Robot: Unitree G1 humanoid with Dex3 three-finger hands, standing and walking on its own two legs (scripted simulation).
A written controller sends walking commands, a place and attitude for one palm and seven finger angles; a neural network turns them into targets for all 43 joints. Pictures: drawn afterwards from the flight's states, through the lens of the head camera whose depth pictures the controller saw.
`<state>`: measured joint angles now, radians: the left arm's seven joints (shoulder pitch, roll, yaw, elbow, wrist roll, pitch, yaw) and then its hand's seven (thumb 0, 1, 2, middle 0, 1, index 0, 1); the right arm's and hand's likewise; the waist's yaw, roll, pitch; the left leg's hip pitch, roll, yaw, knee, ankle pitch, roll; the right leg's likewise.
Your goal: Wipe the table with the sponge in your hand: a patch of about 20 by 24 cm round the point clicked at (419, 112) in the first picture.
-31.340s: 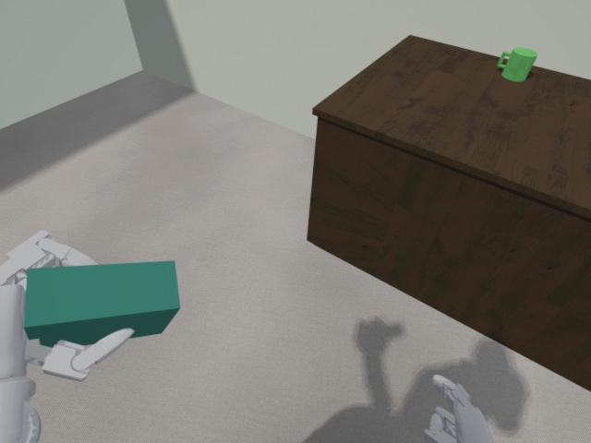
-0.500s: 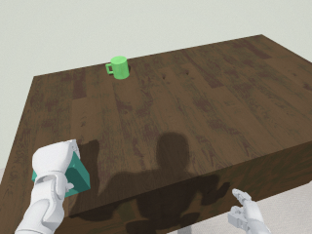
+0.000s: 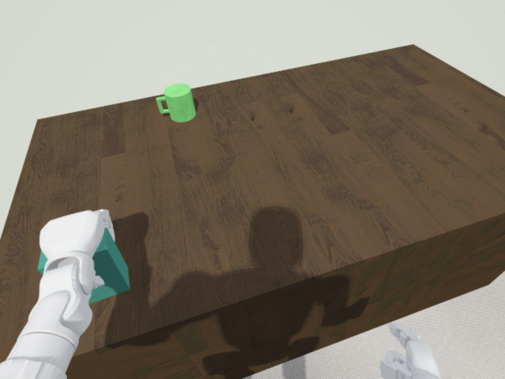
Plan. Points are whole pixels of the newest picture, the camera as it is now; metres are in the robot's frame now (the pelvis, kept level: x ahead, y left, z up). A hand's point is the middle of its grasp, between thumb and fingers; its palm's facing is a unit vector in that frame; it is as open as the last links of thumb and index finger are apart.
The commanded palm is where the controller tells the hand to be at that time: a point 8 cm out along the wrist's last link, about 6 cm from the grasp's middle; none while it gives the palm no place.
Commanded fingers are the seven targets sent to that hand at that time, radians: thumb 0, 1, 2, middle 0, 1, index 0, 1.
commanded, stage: wipe forward along the first lane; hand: left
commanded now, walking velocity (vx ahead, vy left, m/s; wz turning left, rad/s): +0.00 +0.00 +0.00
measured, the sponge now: (93, 275) +0.27 +0.33 -0.02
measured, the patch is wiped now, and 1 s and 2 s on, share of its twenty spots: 0.20 0.30 0.45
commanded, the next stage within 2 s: slide across to the middle lane in 1.28 s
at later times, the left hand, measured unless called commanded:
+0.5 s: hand (84, 233) +0.32 +0.36 +0.04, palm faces -0.11 +0.02 -0.99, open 9.6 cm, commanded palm +0.30 +0.35 +0.06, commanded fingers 0.00 0.10 1.30 -1.20 -1.60 -1.20 -1.60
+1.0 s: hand (80, 212) +0.37 +0.39 +0.04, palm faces -0.11 +0.03 -0.99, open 9.7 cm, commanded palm +0.36 +0.37 +0.06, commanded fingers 0.00 0.10 1.30 -1.20 -1.60 -1.20 -1.60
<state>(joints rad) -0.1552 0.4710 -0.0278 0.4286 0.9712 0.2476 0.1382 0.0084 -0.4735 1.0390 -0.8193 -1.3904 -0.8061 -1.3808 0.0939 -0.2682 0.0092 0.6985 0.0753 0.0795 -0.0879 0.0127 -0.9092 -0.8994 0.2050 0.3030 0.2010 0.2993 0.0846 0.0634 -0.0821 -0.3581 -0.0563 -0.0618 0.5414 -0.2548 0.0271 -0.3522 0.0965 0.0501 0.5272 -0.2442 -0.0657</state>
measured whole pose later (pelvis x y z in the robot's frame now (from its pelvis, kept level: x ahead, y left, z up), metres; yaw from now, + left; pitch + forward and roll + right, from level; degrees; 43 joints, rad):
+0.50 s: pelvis -0.02 +0.00 -0.01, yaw +0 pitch +9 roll -1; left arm -0.38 0.58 0.05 0.74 0.99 0.11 0.17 0.02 -0.51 1.09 -0.82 -1.38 -0.81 -1.38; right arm 0.20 -0.30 -0.02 0.70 0.09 0.10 -0.08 0.01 -0.91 -0.90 0.20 0.30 0.20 0.30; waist 0.03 0.06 -0.11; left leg -0.54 -0.05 -0.06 0.65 -0.27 0.03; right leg -0.52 0.11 0.04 0.61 -0.25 -0.06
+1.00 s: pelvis -0.02 +0.03 -0.02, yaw +0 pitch +13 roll -2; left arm -0.62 0.63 0.03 0.98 1.04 0.07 0.20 0.02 -0.53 1.11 -0.82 -1.37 -0.81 -1.39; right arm 0.25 -0.28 -0.01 0.70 0.09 0.11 -0.07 0.01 -0.91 -0.90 0.21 0.30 0.20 0.30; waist 0.00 0.04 -0.14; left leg -0.64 -0.07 -0.05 0.71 -0.28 0.06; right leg -0.61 0.09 0.04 0.64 -0.25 -0.03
